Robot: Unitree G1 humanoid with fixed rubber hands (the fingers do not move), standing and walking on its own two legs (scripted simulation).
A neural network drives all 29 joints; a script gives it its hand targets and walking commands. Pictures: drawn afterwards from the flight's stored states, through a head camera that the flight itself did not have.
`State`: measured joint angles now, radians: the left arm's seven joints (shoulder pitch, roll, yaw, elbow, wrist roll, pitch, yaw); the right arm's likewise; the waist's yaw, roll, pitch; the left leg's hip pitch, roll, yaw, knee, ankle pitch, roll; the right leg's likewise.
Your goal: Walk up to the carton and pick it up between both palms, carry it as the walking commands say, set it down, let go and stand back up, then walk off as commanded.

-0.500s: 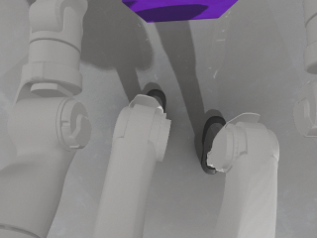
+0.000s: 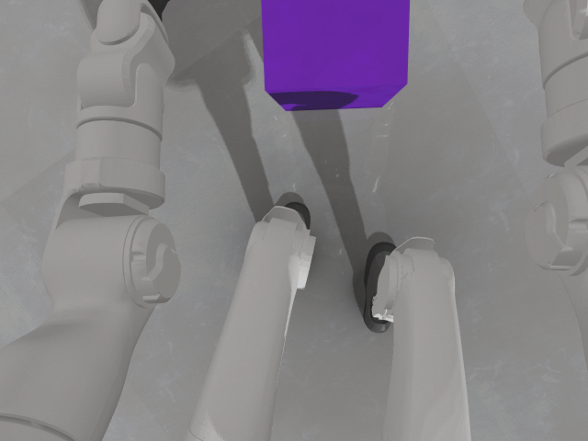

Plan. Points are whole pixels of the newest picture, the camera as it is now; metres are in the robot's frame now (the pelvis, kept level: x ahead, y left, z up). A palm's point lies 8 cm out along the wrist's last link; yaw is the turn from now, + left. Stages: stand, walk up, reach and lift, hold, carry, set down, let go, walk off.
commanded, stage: set down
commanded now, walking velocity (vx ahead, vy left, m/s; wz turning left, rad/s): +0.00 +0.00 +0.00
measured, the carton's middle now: (333, 35) +0.59 +0.09 -0.40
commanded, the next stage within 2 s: let go in 0.54 s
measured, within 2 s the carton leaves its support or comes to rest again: neither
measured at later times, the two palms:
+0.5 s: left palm out of the picture +0.51 +0.27 +0.05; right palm out of the picture +0.62 -0.10 +0.05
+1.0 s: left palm out of the picture +0.40 +0.27 +0.12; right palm out of the picture +0.46 -0.15 +0.10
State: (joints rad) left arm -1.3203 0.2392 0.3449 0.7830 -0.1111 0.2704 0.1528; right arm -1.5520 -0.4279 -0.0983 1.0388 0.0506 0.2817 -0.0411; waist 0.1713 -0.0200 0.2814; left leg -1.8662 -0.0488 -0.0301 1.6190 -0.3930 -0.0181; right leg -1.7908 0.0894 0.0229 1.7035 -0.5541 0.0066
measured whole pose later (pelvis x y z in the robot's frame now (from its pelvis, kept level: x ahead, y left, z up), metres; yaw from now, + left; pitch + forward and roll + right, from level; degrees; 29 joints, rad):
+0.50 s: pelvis +0.05 +0.00 +0.14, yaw -1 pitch +45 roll +0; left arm -1.05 0.14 0.49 0.78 0.07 0.17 0.03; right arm -1.30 -0.29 -0.25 1.03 -0.13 0.21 0.01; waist 0.17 -0.04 -0.06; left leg -1.53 -0.02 -0.02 0.97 -0.23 -0.01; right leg -1.48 0.09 0.08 1.05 -0.35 0.01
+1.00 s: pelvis +0.09 +0.02 +0.21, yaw -1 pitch +30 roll -1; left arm -0.36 0.20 0.22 0.55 0.04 0.09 -0.13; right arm -0.49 -0.11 -0.19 0.59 -0.14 0.14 -0.12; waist 0.11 0.02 -0.03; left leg -1.02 -0.03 -0.02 0.70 -0.20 0.02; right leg -0.95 0.06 0.09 0.73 -0.30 0.02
